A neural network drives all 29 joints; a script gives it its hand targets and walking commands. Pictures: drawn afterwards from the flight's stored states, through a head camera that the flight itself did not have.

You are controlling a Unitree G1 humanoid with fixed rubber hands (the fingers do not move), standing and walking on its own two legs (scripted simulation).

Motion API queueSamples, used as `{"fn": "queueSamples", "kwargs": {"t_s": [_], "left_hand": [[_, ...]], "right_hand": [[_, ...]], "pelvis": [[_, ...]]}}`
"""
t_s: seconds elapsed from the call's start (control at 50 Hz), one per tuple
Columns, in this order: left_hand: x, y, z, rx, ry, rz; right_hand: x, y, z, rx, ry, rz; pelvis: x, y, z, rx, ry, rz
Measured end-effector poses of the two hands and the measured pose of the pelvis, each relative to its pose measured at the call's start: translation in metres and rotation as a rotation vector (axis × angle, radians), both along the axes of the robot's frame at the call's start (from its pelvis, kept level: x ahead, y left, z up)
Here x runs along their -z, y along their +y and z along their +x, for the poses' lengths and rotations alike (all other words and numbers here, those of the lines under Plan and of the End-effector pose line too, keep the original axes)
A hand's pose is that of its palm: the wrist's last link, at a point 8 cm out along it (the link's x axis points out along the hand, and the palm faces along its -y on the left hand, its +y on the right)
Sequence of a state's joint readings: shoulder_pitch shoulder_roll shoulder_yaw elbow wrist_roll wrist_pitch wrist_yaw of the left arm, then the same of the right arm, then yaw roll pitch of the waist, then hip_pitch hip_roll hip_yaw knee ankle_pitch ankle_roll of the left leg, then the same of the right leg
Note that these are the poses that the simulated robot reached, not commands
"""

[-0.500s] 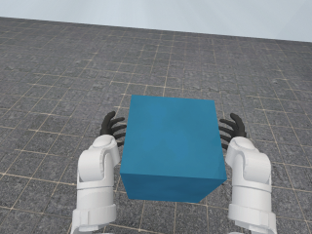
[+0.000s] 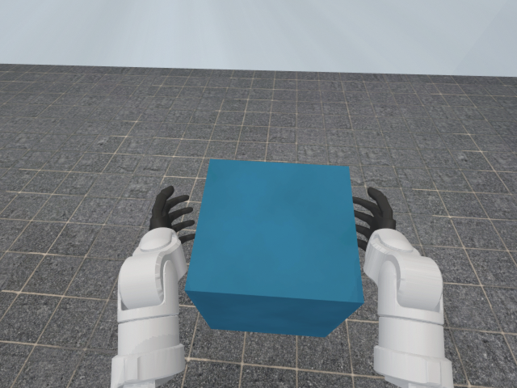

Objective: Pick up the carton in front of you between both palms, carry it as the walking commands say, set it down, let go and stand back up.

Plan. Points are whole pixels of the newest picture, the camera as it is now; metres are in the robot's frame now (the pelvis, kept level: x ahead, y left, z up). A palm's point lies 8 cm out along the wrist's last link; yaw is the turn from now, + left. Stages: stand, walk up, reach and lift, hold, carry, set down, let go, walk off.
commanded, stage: carry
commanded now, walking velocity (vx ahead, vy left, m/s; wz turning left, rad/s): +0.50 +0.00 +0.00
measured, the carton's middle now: (272, 256) +0.34 -0.02 +0.04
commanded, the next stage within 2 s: none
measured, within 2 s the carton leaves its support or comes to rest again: neither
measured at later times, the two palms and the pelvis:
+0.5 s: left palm (187, 146) +0.58 +0.15 +0.09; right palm (330, 145) +0.58 -0.15 +0.09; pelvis +0.33 +0.01 -0.01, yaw -2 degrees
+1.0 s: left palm (211, 82) +0.87 +0.12 +0.10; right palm (320, 83) +0.87 -0.18 +0.09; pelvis +0.65 -0.02 +0.00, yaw -1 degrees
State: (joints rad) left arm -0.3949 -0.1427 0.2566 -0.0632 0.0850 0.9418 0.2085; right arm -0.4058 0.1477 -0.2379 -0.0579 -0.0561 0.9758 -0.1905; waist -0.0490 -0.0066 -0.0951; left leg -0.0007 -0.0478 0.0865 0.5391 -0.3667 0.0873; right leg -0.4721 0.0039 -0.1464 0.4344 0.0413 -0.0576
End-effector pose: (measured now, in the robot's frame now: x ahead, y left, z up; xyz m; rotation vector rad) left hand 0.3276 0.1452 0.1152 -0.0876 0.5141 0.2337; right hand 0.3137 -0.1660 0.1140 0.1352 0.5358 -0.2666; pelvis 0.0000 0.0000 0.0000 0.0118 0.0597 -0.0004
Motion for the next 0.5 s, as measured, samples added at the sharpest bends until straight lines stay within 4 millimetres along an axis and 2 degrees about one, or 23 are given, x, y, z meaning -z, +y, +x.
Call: {"fn": "queueSamples", "kwargs": {"t_s": [0.04, 0.1, 0.18, 0.3, 0.42, 0.5], "left_hand": [[0.005, -0.005, 0.027, -0.006, 0.005, 0.011], [0.017, -0.008, 0.053, -0.018, 0.071, -0.011], [0.029, -0.01, 0.08, -0.033, 0.129, -0.063], [0.02, -0.012, 0.141, 0.018, 0.11, -0.048], [0.012, -0.008, 0.209, 0.076, 0.058, -0.018], [0.022, 0.004, 0.256, 0.096, 0.04, -0.022]], "right_hand": [[0.009, -0.005, 0.035, -0.014, 0.008, -0.014], [0.022, -0.007, 0.072, -0.036, 0.069, -0.018], [0.031, -0.005, 0.11, -0.047, 0.122, 0.023], [0.029, -0.003, 0.163, -0.075, 0.107, 0.03], [0.021, 0.003, 0.221, -0.077, 0.056, 0.015], [0.025, 0.015, 0.265, -0.066, 0.038, -0.003]], "pelvis": [[0.008, -0.005, 0.025, 0.004, 0.004, -0.019], [0.005, -0.013, 0.055, -0.001, 0.011, -0.021], [-0.007, -0.02, 0.097, -0.01, 0.017, -0.007], [-0.018, -0.02, 0.17, -0.007, 0.022, 0.013], [-0.011, -0.006, 0.259, 0.007, 0.022, 0.016], [0.006, 0.009, 0.329, 0.029, 0.002, 0.007]]}}
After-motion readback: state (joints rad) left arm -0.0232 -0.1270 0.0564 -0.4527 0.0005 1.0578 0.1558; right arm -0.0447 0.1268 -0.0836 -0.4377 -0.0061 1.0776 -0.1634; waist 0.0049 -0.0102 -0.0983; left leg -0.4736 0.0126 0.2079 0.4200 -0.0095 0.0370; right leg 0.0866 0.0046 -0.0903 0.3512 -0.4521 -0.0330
